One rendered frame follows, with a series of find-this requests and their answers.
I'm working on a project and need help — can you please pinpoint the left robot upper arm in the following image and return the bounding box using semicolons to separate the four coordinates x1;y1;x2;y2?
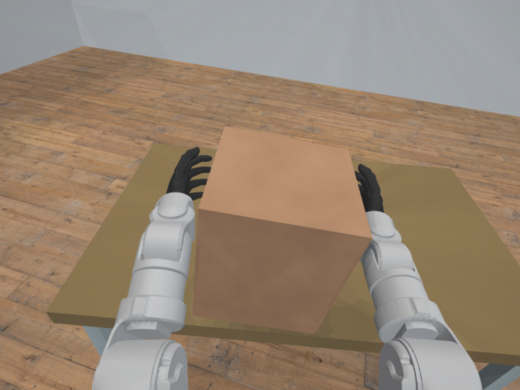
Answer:
93;339;189;390

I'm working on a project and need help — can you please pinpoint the robot right hand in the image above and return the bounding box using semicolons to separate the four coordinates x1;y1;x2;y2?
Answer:
354;164;384;213

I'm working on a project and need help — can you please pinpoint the robot left hand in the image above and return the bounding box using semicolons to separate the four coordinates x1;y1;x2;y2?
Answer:
166;147;212;201

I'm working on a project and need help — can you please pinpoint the right robot upper arm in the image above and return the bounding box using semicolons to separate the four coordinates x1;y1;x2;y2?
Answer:
379;337;481;390

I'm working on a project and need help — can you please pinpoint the carton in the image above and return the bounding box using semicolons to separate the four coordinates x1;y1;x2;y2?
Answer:
193;126;372;334

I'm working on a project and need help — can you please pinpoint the robot right forearm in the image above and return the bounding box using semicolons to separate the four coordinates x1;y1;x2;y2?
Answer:
360;211;483;390

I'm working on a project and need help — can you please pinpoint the robot left forearm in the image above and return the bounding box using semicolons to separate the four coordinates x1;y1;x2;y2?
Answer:
92;193;195;390

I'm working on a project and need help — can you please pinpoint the table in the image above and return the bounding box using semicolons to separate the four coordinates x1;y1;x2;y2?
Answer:
46;144;520;390

